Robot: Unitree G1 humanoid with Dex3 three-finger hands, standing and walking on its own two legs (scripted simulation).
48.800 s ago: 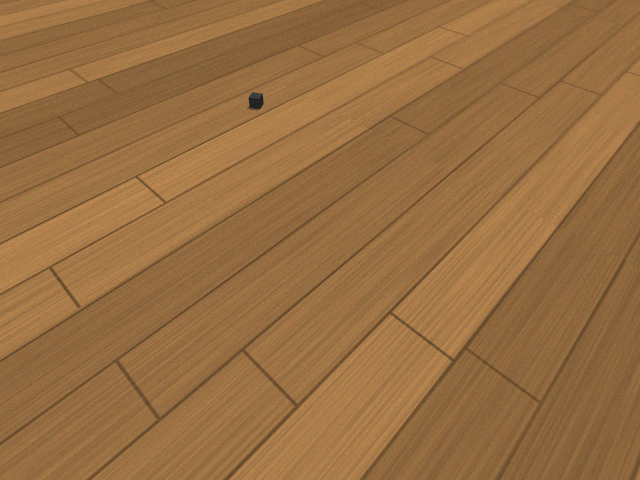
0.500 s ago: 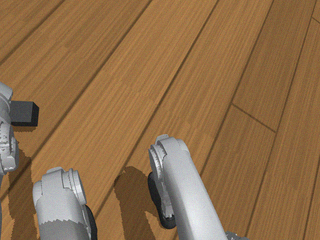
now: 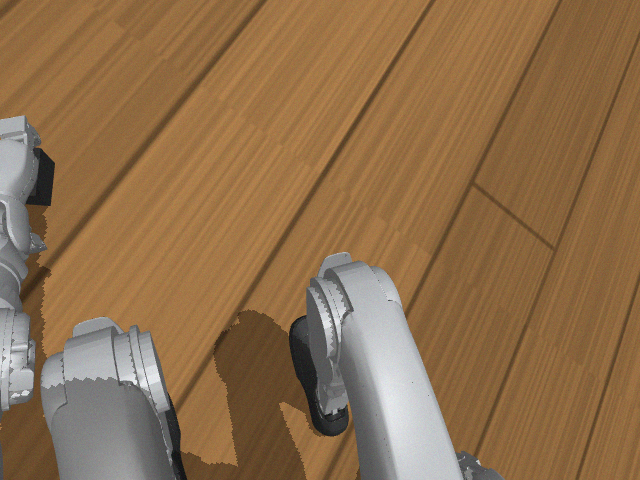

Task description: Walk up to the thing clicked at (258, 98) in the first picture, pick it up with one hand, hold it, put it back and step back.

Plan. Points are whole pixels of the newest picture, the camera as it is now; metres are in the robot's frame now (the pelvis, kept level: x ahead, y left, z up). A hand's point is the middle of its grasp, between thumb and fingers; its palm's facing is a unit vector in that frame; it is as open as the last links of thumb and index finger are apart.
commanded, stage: go down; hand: left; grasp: from above
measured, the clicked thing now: (18, 175) +0.53 +0.26 -0.30
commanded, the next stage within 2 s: none
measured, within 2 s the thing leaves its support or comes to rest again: neither
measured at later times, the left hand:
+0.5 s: hand out of the picture +0.45 +0.28 -0.09, palm faces -0.45 -0.14 -0.88, open 13.8 cm
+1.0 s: hand out of the picture +0.47 +0.30 +0.04, palm faces -0.30 -0.25 -0.92, open 13.8 cm
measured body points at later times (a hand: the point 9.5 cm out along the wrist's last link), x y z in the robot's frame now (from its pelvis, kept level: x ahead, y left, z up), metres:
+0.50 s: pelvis +0.00 +0.00 +0.05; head +0.22 +0.05 +0.44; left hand +0.47 +0.28 -0.04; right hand +0.08 -0.28 -0.07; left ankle +0.07 +0.13 -0.30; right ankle +0.12 -0.14 -0.30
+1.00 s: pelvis +0.00 -0.01 +0.12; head +0.20 +0.02 +0.52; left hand +0.49 +0.31 +0.09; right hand +0.06 -0.28 -0.01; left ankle +0.07 +0.13 -0.30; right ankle +0.12 -0.14 -0.30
